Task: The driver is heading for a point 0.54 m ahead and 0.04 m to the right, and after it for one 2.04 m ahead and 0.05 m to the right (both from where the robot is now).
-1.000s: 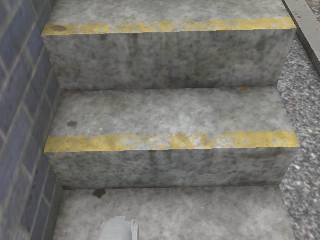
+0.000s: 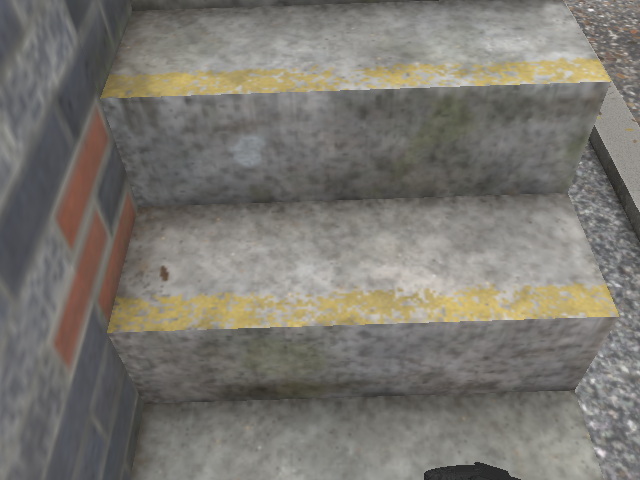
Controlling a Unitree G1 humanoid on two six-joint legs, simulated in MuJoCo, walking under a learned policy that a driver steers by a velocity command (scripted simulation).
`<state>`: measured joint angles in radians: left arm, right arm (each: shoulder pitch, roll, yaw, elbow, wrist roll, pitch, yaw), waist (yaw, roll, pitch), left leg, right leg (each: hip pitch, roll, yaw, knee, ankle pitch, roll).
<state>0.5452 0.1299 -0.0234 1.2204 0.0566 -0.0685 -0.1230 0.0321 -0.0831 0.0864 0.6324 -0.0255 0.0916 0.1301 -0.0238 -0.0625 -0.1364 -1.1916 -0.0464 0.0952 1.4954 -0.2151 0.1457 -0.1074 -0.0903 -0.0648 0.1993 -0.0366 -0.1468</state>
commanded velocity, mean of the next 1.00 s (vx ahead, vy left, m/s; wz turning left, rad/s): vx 0.42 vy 0.00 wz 0.00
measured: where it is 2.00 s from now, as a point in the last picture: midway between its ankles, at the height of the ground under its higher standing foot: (381, 288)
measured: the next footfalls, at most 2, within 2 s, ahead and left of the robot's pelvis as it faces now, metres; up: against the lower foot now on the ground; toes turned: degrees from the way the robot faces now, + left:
right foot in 0.52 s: +0.39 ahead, -0.13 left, +0.41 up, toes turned -6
left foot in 1.02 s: +0.61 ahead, +0.05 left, +0.61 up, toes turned -3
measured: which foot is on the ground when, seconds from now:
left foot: down 0.00-0.54, up 0.56-1.00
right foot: down 0.00-0.04, up 0.06-0.50, down 0.52-1.00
